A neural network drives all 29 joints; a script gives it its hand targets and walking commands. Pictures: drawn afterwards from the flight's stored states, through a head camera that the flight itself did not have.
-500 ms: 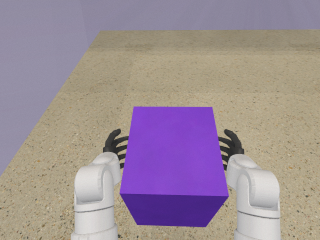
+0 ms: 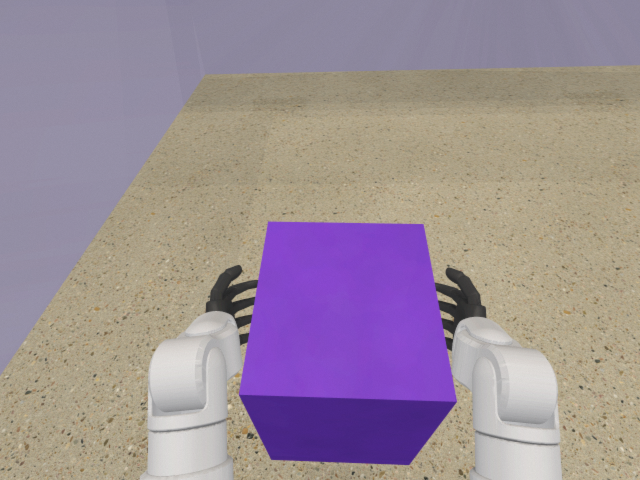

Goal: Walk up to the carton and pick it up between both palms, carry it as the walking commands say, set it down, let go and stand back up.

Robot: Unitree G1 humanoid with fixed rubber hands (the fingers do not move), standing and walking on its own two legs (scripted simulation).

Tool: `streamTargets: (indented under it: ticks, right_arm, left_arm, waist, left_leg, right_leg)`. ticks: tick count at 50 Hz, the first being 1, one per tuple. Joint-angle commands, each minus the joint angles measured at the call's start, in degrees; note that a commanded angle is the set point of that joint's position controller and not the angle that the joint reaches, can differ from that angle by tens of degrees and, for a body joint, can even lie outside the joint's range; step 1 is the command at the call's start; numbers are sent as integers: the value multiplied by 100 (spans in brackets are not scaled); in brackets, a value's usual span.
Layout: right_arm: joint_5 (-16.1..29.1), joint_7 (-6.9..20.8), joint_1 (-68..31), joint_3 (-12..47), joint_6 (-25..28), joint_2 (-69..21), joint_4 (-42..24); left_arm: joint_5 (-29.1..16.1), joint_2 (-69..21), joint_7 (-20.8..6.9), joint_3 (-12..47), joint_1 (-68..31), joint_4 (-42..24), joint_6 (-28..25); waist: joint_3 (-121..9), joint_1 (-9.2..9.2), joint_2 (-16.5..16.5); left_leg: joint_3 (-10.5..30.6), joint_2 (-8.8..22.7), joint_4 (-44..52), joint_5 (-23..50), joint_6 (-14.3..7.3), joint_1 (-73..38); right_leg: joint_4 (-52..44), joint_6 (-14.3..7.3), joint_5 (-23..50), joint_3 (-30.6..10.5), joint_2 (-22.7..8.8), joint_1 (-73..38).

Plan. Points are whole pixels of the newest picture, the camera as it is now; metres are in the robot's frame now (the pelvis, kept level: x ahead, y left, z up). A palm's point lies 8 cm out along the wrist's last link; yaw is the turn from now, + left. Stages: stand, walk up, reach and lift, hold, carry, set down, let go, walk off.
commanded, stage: carry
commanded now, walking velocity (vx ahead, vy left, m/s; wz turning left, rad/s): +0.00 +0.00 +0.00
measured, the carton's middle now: (342, 349) +0.30 +0.01 +0.04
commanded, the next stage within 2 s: none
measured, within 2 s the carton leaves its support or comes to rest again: neither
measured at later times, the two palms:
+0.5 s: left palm (181, 424) +0.17 +0.16 +0.11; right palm (481, 432) +0.17 -0.12 +0.11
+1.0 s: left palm (333, 440) +0.16 +0.02 +0.10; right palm out of the picture +0.10 -0.25 +0.08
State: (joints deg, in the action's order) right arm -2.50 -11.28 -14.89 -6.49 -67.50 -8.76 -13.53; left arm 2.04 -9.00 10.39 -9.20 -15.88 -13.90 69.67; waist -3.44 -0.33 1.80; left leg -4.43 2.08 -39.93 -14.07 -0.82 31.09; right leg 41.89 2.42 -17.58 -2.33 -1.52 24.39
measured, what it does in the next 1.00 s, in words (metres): walks backwards: right foot, then left foot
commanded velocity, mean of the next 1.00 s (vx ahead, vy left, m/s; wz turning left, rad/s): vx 0.00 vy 0.00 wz -0.49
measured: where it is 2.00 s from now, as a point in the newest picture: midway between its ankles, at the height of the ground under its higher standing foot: outside the picture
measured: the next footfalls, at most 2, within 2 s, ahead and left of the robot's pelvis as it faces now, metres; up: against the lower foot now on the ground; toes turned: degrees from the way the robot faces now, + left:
right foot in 0.20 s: +0.00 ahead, -0.13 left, +0.00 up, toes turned -1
left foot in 0.42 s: -0.05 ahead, +0.10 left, +0.00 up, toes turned +5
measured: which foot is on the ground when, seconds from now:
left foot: down 0.00-0.20, up 0.22-0.40, down 0.42-0.90, up 0.92-1.00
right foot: down 0.00-0.04, up 0.06-0.18, down 0.20-0.44, up 0.46-0.88, down 0.90-1.00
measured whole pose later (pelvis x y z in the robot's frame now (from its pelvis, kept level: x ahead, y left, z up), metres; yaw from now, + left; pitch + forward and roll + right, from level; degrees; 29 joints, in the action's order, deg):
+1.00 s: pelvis -0.15 -0.05 +0.00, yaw -14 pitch +2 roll +3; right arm -1.7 -11.4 -14.3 -5.9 -67.3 -8.6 -17.1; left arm 1.9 -8.8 10.5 -8.1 -15.1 -18.0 69.8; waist 0.8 -0.7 2.1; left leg -11.7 7.4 -58.1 -32.9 3.6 28.6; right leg 43.8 -1.2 -19.1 -2.4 0.1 26.9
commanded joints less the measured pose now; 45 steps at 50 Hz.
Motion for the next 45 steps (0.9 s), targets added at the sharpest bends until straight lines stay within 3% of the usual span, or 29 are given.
streamTargets:
  ticks: [1,3,5,6,8,9,10,11,13,15,17,18,19,20,21,22,23,24,25,27,28,32,36,39,40,41,43,44,45]
  right_arm:
    - [1518,779,-2341,3061,14,-5037,-561]
    - [1474,756,-2518,3021,-40,-5087,-634]
    - [1441,763,-2427,3015,-54,-5082,-527]
    - [1550,814,-2745,3013,-61,-5246,-629]
    - [1410,763,-2482,3004,-87,-5203,-538]
    - [1396,734,-2492,2959,-52,-5060,-420]
    - [1298,729,-2180,3031,-64,-5148,-293]
    - [1293,722,-1978,3030,-62,-5097,-150]
    - [1470,745,-2826,3250,53,-5297,-773]
    - [1701,762,-3420,3449,199,-5665,-1283]
    - [1619,733,-3099,3277,194,-5373,-1152]
    - [1653,743,-3390,3215,119,-5175,-1047]
    - [1592,709,-2954,3147,8,-5067,-579]
    - [1608,696,-2896,3138,-1,-5062,-685]
    - [1697,707,-3162,3094,39,-5119,-917]
    - [1574,670,-2773,3001,21,-5004,-759]
    - [1571,654,-2559,3002,38,-5196,-738]
    - [1646,741,-2560,3038,43,-5247,-808]
    - [1619,713,-2817,3046,89,-5311,-1055]
    - [1713,776,-2950,3135,110,-5302,-1171]
    - [1609,780,-2472,3014,118,-5176,-1250]
    - [1685,791,-2646,3029,220,-5169,-1457]
    - [1531,730,-1973,2994,110,-5042,-1067]
    - [1584,707,-2186,3112,89,-4938,-1171]
    - [1465,689,-2097,3081,74,-5034,-945]
    - [1468,669,-1891,3171,81,-4929,-1203]
    - [1528,670,-2065,3342,113,-5306,-1163]
    - [1642,641,-2285,3415,121,-5366,-1228]
    - [1613,679,-2160,3575,133,-5383,-1330]
  left_arm:
    - [-1418,-5024,-666,3559,-2404,-719,-114]
    - [-1611,-5170,-687,3677,-2679,-783,-79]
    - [-1566,-5185,-687,3596,-2461,-565,-81]
    - [-1452,-5311,-668,3538,-2562,-454,-44]
    - [-1522,-5261,-716,3475,-2332,-375,-22]
    - [-1471,-5039,-693,3383,-2418,-372,-41]
    - [-1438,-5055,-765,3374,-2298,-348,-58]
    - [-1275,-4795,-749,3181,-1954,-309,-74]
    - [-1406,-4993,-786,3345,-2756,-757,-169]
    - [-1484,-5387,-815,3360,-2881,-978,-286]
    - [-1471,-5409,-795,3427,-2574,-656,-230]
    - [-1459,-5147,-737,3352,-2908,-703,-197]
    - [-1425,-4877,-643,3306,-2875,-690,-172]
    - [-1360,-4869,-599,3265,-2614,-592,-119]
    - [-1396,-5032,-588,3350,-2684,-645,-121]
    - [-1430,-5079,-619,3437,-2485,-663,-42]
    - [-1534,-5166,-631,3527,-2589,-774,-52]
    - [-1755,-5084,-653,3785,-3125,-1375,-166]
    - [-1711,-5350,-635,3770,-3105,-1122,-169]
    - [-1711,-5307,-618,3843,-3255,-1199,-226]
    - [-1713,-5496,-646,3910,-2821,-957,-174]
    - [-1815,-5426,-594,4186,-3087,-1454,-225]
    - [-1675,-5155,-531,4078,-2652,-1419,-157]
    - [-1489,-4989,-560,3828,-2273,-1132,-67]
    - [-1605,-4939,-585,3793,-2619,-1370,-109]
    - [-1596,-5088,-643,3727,-2019,-987,-34]
    - [-1767,-5278,-714,3820,-2458,-1278,-153]
    - [-1789,-5224,-700,3704,-2496,-1326,-166]
    - [-1662,-5029,-739,3619,-2303,-1250,-178]
  waist:
    - [-1776,22,1371]
    - [-1810,-134,1218]
    - [-1953,-209,1486]
    - [-1663,-208,1355]
    - [-1788,-181,-167]
    - [-1749,-74,-548]
    - [-1716,-17,-1296]
    - [-1483,16,-1780]
    - [-942,10,-1313]
    - [-894,28,-1466]
    - [-992,-24,-1139]
    - [-941,-54,-1089]
    - [-897,-15,-1277]
    - [-1287,36,-1067]
    - [-1732,89,-231]
    - [-1591,93,1511]
    - [-1626,-96,1683]
    - [-1676,32,1308]
    - [-1442,31,635]
    - [-1284,7,240]
    - [-1542,35,536]
    - [-1607,27,1001]
    - [-1803,96,945]
    - [-1827,55,1403]
    - [-1724,3,1215]
    - [-2052,-46,1178]
    - [-2096,-112,453]
    - [-2175,-126,-400]
    - [-1939,7,-1941]
  left_leg:
    - [1910,1651,2974,-3377,-322,-984]
    - [1418,1626,3660,-3888,-32,307]
    - [691,1332,3548,-3466,323,269]
    - [581,1329,3254,-3072,265,73]
    - [229,738,1618,-2087,310,-1108]
    - [-117,313,336,-754,310,-1505]
    - [63,134,-416,-645,286,-998]
    - [270,158,-815,-518,258,-608]
    - [216,-165,-2408,-465,339,-499]
    - [113,-170,-2277,-430,284,-755]
    - [303,25,-1220,-847,102,-956]
    - [-1,-142,-505,-1158,155,-1144]
    - [-44,-200,284,-1280,150,-1257]
    - [-13,-17,1229,-1190,161,-1982]
    - [1025,768,1848,-1445,45,-3050]
    - [2353,2467,1890,1503,-379,-3634]
    - [2134,2993,1459,3404,-726,-3476]
    - [1842,2823,1622,2391,-665,-3051]
    - [1293,2452,1887,1714,-709,-2544]
    - [805,2191,2121,-64,-474,-2136]
    - [690,2083,2089,-334,-474,-2475]
    - [332,1999,1753,1576,-466,-3007]
    - [372,2258,1690,1348,-758,-3158]
    - [133,2440,1415,1103,-735,-2845]
    - [-253,2310,1124,1141,-448,-2610]
    - [-377,2218,958,847,-407,-2405]
    - [-589,1810,-151,1090,-74,-2365]
    - [-705,1288,-1155,248,307,-1570]
    - [-592,400,-1871,-2652,684,91]
  right_leg:
    - [594,-160,-1126,542,188,195]
    - [1664,-271,-1057,1016,447,-1027]
    - [1509,-353,-1012,1169,447,-1237]
    - [933,-273,-903,1208,368,-1149]
    - [-1602,-466,-1176,274,42,-578]
    - [-2183,-662,-1001,-1141,-749,-255]
    - [-2658,-888,-1548,-1964,-1252,-217]
    - [-2803,-967,-1595,-2106,-1408,-124]
    - [-3363,-1206,-2787,-2334,-1527,1054]
    - [-3156,-879,-2275,-1673,-1126,1094]
    - [-2453,-871,-678,-1491,-1029,775]
    - [-2383,-875,-508,-1528,-984,707]
    - [-2216,-926,-26,-1735,-934,609]
    - [-1483,-711,1015,-1129,-618,367]
    - [-573,-478,324,-867,-304,1123]
    - [662,-138,-937,82,209,2271]
    - [1716,-55,-1814,429,104,2349]
    - [2072,-30,-1624,398,-133,2152]
    - [2468,-60,-1157,418,-120,1820]
    - [2689,-68,-664,461,-132,1654]
    - [2681,-62,-533,474,-144,1859]
    - [2523,-21,-467,613,-174,2001]
    - [1886,93,-588,674,-191,1767]
    - [1306,66,-557,713,-299,1284]
    - [604,-18,-650,668,-366,663]
    - [137,-111,-293,802,-192,211]
    - [-1441,-273,506,523,120,-389]
    - [-1755,-596,2344,-1020,-601,-1083]
    - [-1794,-986,4044,-2935,-1540,-1546]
